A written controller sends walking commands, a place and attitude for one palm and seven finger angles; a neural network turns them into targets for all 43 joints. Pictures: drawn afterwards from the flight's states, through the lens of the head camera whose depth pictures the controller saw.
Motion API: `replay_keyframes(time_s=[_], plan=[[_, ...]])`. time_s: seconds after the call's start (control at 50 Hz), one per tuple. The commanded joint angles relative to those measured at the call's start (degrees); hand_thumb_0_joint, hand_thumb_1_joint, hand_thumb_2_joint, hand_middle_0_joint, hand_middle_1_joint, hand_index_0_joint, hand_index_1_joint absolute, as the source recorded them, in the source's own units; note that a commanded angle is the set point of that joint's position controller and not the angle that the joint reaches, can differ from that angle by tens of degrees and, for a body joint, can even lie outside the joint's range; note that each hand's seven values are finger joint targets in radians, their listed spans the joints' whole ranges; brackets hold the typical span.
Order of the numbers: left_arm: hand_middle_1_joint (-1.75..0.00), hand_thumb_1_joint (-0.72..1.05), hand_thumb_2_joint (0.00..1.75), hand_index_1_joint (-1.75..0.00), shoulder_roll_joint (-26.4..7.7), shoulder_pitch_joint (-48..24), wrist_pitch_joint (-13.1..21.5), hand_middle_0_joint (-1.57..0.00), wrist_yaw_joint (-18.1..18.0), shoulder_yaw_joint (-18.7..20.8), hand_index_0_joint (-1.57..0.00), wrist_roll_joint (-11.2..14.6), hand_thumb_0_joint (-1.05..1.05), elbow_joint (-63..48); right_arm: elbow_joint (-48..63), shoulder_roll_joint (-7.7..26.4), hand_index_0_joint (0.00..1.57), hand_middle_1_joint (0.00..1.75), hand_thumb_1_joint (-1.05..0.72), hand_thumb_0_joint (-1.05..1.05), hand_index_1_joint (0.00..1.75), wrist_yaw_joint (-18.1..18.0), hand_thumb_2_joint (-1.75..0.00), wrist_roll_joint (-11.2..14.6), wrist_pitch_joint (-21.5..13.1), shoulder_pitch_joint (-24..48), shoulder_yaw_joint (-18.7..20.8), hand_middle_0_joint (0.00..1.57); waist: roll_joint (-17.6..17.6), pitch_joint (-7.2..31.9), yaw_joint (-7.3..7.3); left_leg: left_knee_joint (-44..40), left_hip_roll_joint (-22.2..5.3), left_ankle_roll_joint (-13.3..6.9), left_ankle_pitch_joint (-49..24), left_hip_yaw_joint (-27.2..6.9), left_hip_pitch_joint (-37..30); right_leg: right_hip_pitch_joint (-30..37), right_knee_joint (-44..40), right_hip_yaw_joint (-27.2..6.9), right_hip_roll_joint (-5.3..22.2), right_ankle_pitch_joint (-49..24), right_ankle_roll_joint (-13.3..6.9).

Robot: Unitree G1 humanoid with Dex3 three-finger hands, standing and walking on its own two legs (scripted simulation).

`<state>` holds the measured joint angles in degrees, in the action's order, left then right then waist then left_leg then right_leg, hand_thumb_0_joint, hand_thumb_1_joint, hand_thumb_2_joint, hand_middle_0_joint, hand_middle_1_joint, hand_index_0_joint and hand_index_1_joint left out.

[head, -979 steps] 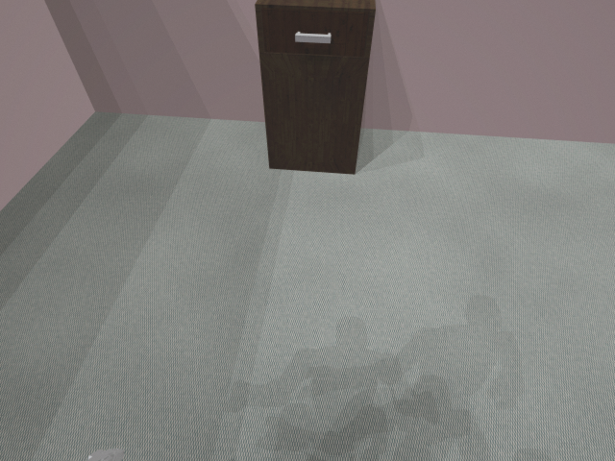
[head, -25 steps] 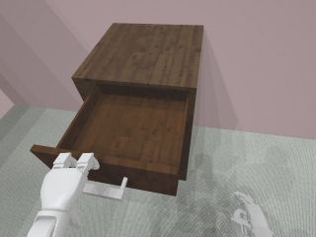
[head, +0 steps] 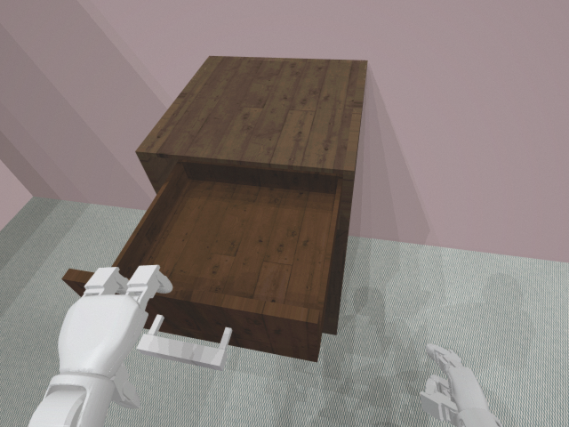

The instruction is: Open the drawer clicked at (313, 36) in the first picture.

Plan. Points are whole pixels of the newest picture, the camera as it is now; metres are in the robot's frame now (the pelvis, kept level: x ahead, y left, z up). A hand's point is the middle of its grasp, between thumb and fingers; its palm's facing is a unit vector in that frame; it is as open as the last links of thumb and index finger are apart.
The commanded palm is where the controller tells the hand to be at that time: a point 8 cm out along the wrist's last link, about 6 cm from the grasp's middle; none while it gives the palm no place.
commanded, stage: lift the hand off the handle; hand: left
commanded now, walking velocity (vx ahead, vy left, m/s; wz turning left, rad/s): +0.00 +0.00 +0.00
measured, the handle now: (187, 339) +0.25 +0.20 -0.06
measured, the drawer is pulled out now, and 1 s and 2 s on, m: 0.30 0.30 0.30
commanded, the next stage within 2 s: draw the hand back to the body in 0.50 s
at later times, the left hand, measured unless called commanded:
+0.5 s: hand (117, 326) +0.20 +0.23 +0.09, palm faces +0.06 -0.11 -0.99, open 13.8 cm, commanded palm +0.18 +0.23 +0.14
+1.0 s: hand (99, 329) +0.19 +0.25 +0.10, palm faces +0.04 -0.09 -0.99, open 13.8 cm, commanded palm +0.17 +0.24 +0.16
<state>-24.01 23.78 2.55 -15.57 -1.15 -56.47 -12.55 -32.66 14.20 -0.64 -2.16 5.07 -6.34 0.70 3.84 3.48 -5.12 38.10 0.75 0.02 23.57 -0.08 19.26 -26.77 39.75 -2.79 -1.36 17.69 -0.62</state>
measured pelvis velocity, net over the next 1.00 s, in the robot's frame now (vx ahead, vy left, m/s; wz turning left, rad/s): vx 0.01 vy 0.01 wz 0.00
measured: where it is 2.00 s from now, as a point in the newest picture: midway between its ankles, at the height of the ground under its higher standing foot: outside the picture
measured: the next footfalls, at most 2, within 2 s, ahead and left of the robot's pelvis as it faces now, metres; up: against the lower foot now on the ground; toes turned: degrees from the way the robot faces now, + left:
none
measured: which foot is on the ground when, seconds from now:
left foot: down 0.00-1.00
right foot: down 0.00-1.00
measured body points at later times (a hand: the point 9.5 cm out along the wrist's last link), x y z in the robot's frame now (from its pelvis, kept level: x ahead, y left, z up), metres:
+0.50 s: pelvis +0.00 +0.01 +0.01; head +0.01 -0.03 +0.46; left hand +0.19 +0.24 +0.14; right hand +0.22 -0.20 -0.08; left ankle -0.04 +0.12 -0.72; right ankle +0.03 -0.11 -0.72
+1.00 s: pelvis +0.01 +0.01 +0.01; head +0.02 -0.03 +0.46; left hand +0.18 +0.25 +0.16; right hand +0.23 -0.20 -0.08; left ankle -0.04 +0.12 -0.72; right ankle +0.03 -0.11 -0.72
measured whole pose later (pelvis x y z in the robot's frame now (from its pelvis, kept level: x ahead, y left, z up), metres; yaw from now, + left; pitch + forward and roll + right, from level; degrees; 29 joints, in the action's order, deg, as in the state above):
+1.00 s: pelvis +0.01 +0.01 +0.01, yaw +0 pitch +3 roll +0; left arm -28.5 30.3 1.3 -7.9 3.3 -50.3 -24.0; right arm -29.2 14.9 0.9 -0.6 5.8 -8.7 -1.1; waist 5.5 3.2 -5.4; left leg 32.5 0.4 -0.4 21.8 -0.5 13.4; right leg -20.2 32.9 -2.4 -1.4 15.5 -0.1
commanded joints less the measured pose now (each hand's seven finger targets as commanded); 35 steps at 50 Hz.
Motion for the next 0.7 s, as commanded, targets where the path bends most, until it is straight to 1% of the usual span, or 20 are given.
replay_keyframes(time_s=[0.0, 0.04, 0.08, 0.1, 0.12, 0.2, 0.22, 0.24, 0.26, 0.3, 0.36, 0.4, 0.42, 0.46, 0.5, 0.52, 0.56, 0.6, 0.62, 0.68], plan=[[-1.20, -0.50, 0.30, -1.20, -9.76, -6.08, 0.10, -0.30, -2.03, 7.44, -0.30, 0.45, 0.00, -11.53, 9.25, 4.87, 0.20, 0.30, -0.90, 0.00, 0.30, -0.39, -0.90, 0.44, -2.72, 8.08, 1.55, 0.20, -3.13, 8.17, 0.17, -5.81, 0.18, -0.68, -16.04, 0.55, -0.17, 9.57, -7.08, -0.55, 0.65, -11.32, -1.60], [-1.20, -0.50, 0.30, -1.20, -10.40, -7.11, -0.01, -0.30, -1.38, 7.56, -0.30, 0.58, 0.00, -11.39, 8.69, 4.80, 0.20, 0.30, -0.90, 0.00, 0.30, -0.47, -0.90, 0.60, -2.49, 7.97, 1.58, 0.20, -4.03, 8.23, 0.00, -6.29, 0.25, -0.76, -16.22, 0.77, -0.12, 10.58, -7.33, -0.32, 0.87, -11.85, -1.45], [-1.20, -0.50, 0.30, -1.20, -9.48, -7.79, -0.43, -0.30, -0.81, 6.22, -0.30, 0.60, 0.00, -12.47, 9.08, 4.72, 0.20, 0.30, -0.90, 0.00, 0.30, -0.48, -0.90, 0.64, -2.45, 8.25, 1.44, 0.20, -2.39, 8.52, -0.13, -6.71, 0.20, -0.80, -16.78, 0.87, -1.06, 10.78, -7.56, -0.08, 0.99, -11.91, -1.35], [-1.20, -0.50, 0.30, -1.20, -10.59, -7.55, -0.75, -0.30, -0.44, 7.58, -0.30, 1.09, 0.00, -12.40, 9.35, 4.91, 0.20, 0.30, -0.90, 0.00, 0.30, -0.44, -0.90, 0.83, -2.57, 8.64, 1.35, 0.20, -2.61, 8.66, 0.01, -7.01, 0.00, -0.72, -16.74, 0.60, -1.35, 11.21, -8.07, -0.67, 0.74, -11.85, -1.53], [-1.20, -0.50, 0.30, -1.20, -9.92, -8.70, -0.82, -0.30, -0.06, 6.21, -0.30, 0.68, 0.00, -13.07, 9.27, 4.69, 0.20, 0.30, -0.90, 0.00, 0.30, -0.23, -0.90, 0.64, -2.44, 8.18, 0.99, 0.20, -2.33, 9.04, -0.01, -7.21, -0.07, -0.79, -16.66, 0.75, -1.53, 10.98, -7.88, 0.04, 1.09, -10.79, -1.35], [-1.20, -0.50, 0.30, -1.20, -11.26, -4.36, -1.11, -0.30, 1.23, 8.42, -0.30, 2.24, 0.00, -13.63, 10.00, 5.17, 0.20, 0.30, -0.90, 0.00, 0.30, -0.19, -0.90, 1.15, -2.73, 8.79, 1.04, 0.20, -3.34, 8.41, -0.81, -8.23, -0.43, -0.64, -18.79, 0.67, -2.03, 13.59, -8.86, -0.57, 0.93, -14.33, -1.42], [-1.20, -0.50, 0.30, -1.20, -10.94, -3.90, -1.19, -0.30, 1.43, 7.89, -0.30, 1.94, 0.00, -14.68, 10.13, 4.98, 0.20, 0.30, -0.90, 0.00, 0.30, 0.10, -0.90, 1.10, -2.59, 7.99, 0.64, 0.20, -3.16, 9.08, -0.92, -8.16, -0.53, -0.68, -19.61, 0.91, -2.05, 13.66, -8.41, 0.11, 1.28, -14.30, -1.24], [-1.20, -0.50, 0.30, -1.20, -10.06, -4.46, -1.32, -0.30, 1.84, 6.88, -0.30, 2.51, 0.00, -15.06, 10.00, 4.93, 0.20, 0.30, -0.90, 0.00, 0.30, 0.12, -0.90, 1.31, -2.43, 8.38, 0.71, 0.20, -2.93, 7.44, -0.65, -8.82, -0.58, -0.52, -19.49, 0.80, -1.96, 13.67, -8.88, 0.54, 1.21, -14.24, -1.32], [-1.20, -0.50, 0.30, -1.20, -10.62, -5.30, -1.35, -0.30, 2.01, 7.38, -0.30, 2.34, 0.00, -15.12, 9.99, 5.03, 0.20, 0.30, -0.90, 0.00, 0.30, 0.13, -0.90, 1.10, -2.43, 7.99, 0.80, 0.20, -3.87, 7.15, -0.53, -8.79, -0.57, -0.72, -18.77, 0.95, -1.83, 13.40, -9.16, 0.30, 1.29, -13.77, -1.12], [-1.20, -0.50, 0.30, -1.20, -12.92, -3.50, -1.51, -0.30, 2.19, 10.21, -0.30, 2.72, 0.00, -15.17, 10.51, 5.37, 0.20, 0.30, -0.90, 0.00, 0.30, 0.01, -0.90, 1.46, -2.40, 8.82, 0.61, 0.20, -3.39, 6.98, -0.93, -9.39, -0.71, -0.65, -17.97, 0.69, -2.08, 14.05, -9.92, -0.68, 0.92, -13.20, -1.40], [-1.20, -0.50, 0.30, -1.20, -10.13, -3.61, -1.13, -0.30, 2.83, 7.15, -0.30, 3.09, 0.00, -18.05, 10.80, 5.14, 0.20, 0.30, -0.90, 0.00, 0.30, 0.42, -0.90, 1.39, -2.43, 7.79, 0.75, 0.20, -1.89, 7.25, -0.45, -9.37, -0.90, -0.72, -19.45, 1.11, -3.31, 13.65, -9.99, 0.49, 1.45, -13.67, -1.15], [-1.20, -0.50, 0.30, -1.20, -11.55, -3.40, -1.30, -0.30, 3.27, 8.97, -0.30, 3.72, 0.00, -17.30, 10.99, 5.34, 0.20, 0.30, -0.90, 0.00, 0.30, 0.37, -0.90, 1.57, -2.53, 8.43, 0.72, 0.20, -3.43, 5.86, -0.10, -9.68, -1.06, -0.78, -18.42, 0.66, -3.15, 13.27, -10.82, -0.22, 1.08, -12.90, -1.26], [-1.20, -0.50, 0.30, -1.20, -10.55, -3.88, -1.17, -0.30, 3.57, 7.55, -0.30, 3.25, 0.00, -17.39, 10.89, 5.16, 0.20, 0.30, -0.90, 0.00, 0.30, 0.61, -0.90, 1.26, -2.44, 7.47, 0.45, 0.20, -3.45, 6.63, -0.18, -9.85, -1.09, -0.88, -17.92, 0.97, -3.25, 13.16, -10.65, 0.67, 1.51, -11.76, -1.06], [-1.20, -0.50, 0.30, -1.20, -10.59, -3.99, -0.67, -0.30, 3.93, 7.36, -0.30, 3.19, 0.00, -16.44, 10.81, 5.24, 0.20, 0.30, -0.90, 0.00, 0.30, 0.58, -0.90, 1.31, -2.38, 7.24, 0.69, 0.20, -3.30, 4.68, -0.06, -9.97, -1.07, -0.83, -17.51, 1.04, -2.79, 12.35, -10.97, 0.82, 1.38, -11.26, -1.13], [-1.20, -0.50, 0.30, -1.20, -10.58, -4.51, -0.34, -0.30, 4.01, 7.44, -0.30, 3.12, 0.00, -18.21, 11.38, 5.37, 0.20, 0.30, -0.90, 0.00, 0.30, 0.76, -0.90, 1.45, -2.60, 8.02, 0.83, 0.20, -1.74, 6.19, -0.24, -9.90, -1.25, -0.69, -18.29, 0.67, -3.82, 12.66, -10.95, 0.11, 1.11, -11.86, -1.49], [-1.20, -0.50, 0.30, -1.20, -10.06, -4.70, -0.16, -0.30, 3.91, 6.50, -0.30, 2.71, 0.00, -19.15, 11.59, 5.16, 0.20, 0.30, -0.90, 0.00, 0.30, 0.99, -0.90, 1.15, -2.60, 6.65, 0.67, 0.20, -1.67, 7.95, -0.36, -9.73, -1.41, -0.79, -18.97, 0.91, -4.14, 12.88, -10.49, 0.91, 1.54, -11.55, -1.31], [-1.20, -0.50, 0.30, -1.20, -9.17, -3.92, 0.24, -0.30, 3.77, 5.73, -0.30, 2.70, 0.00, -18.80, 11.63, 5.02, 0.20, 0.30, -0.90, 0.00, 0.30, 1.15, -0.90, 1.07, -2.58, 6.46, 0.89, 0.20, -2.42, 6.70, -0.28, -9.63, -1.41, -0.63, -18.95, 0.94, -3.77, 12.16, -10.53, 1.14, 1.39, -11.25, -1.37], [-1.20, -0.50, 0.30, -1.20, -11.39, -4.00, 0.39, -0.30, 3.22, 8.11, -0.30, 2.52, 0.00, -19.63, 11.74, 5.37, 0.20, 0.30, -0.90, 0.00, 0.30, 1.16, -0.90, 1.31, -2.66, 7.27, 0.86, 0.20, -0.84, 7.05, -0.51, -9.53, -1.57, -0.42, -19.81, 0.42, -4.10, 12.40, -10.40, -0.02, 0.93, -12.43, -1.81], [-1.20, -0.50, 0.30, -1.20, -11.48, -3.26, 0.37, -0.30, 2.83, 8.16, -0.30, 1.94, 0.00, -20.95, 12.08, 5.17, 0.20, 0.30, -0.90, 0.00, 0.30, 1.41, -0.90, 1.04, -2.62, 5.94, 0.69, 0.20, -0.78, 9.03, -0.90, -9.36, -1.86, -0.31, -21.06, 0.65, -4.34, 12.89, -9.73, 0.79, 1.36, -12.30, -1.69], [-1.20, -0.50, 0.30, -1.20, -11.77, -1.16, 0.00, -0.30, 2.14, 9.22, -0.30, 2.31, 0.00, -20.65, 12.28, 5.07, 0.20, 0.30, -0.90, 0.00, 0.30, 1.41, -0.90, 1.37, -2.47, 6.36, 0.74, 0.20, -1.04, 7.84, -1.18, -9.46, -1.94, -0.16, -21.28, 0.72, -3.86, 13.06, -9.73, 0.70, 1.28, -13.12, -1.78]])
